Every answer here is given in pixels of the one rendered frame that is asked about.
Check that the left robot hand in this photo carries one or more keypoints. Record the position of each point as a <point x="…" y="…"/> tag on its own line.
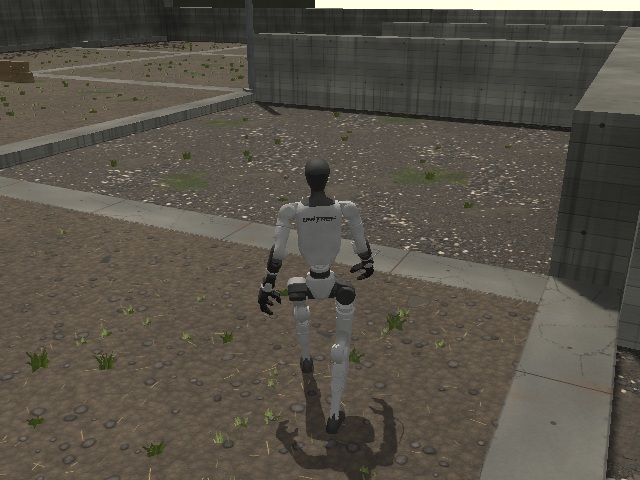
<point x="263" y="300"/>

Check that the right robot upper arm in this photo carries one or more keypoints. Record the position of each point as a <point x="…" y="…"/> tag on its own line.
<point x="350" y="211"/>

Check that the right robot hand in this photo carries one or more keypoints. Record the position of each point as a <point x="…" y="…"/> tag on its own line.
<point x="368" y="273"/>

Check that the right robot forearm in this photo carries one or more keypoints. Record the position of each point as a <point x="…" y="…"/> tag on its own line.
<point x="366" y="257"/>

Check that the left robot forearm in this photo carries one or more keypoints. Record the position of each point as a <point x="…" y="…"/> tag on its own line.
<point x="272" y="271"/>

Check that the left robot foot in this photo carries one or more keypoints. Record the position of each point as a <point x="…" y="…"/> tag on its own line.
<point x="306" y="364"/>

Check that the left robot upper arm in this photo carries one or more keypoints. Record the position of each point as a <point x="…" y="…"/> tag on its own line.
<point x="286" y="213"/>

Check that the right robot shin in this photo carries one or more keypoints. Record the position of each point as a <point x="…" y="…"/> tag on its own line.
<point x="338" y="380"/>

